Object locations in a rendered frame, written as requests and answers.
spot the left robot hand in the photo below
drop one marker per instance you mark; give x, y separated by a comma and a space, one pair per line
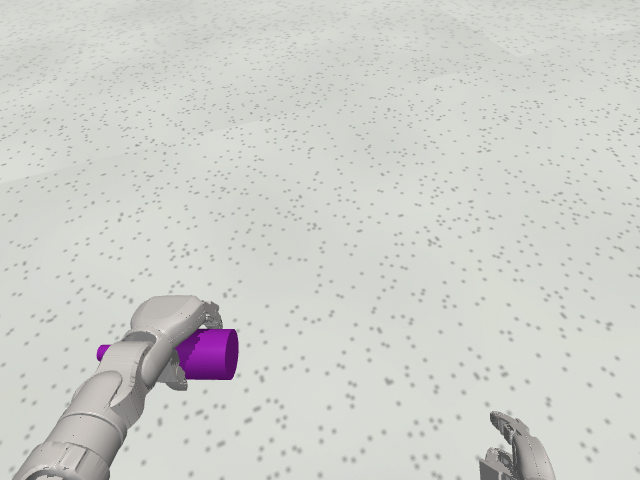
177, 317

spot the right robot hand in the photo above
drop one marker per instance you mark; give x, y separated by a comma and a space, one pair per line
529, 458

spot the bottle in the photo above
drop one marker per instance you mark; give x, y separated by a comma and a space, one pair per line
208, 354

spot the left robot arm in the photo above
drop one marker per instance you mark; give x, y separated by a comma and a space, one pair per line
88, 435

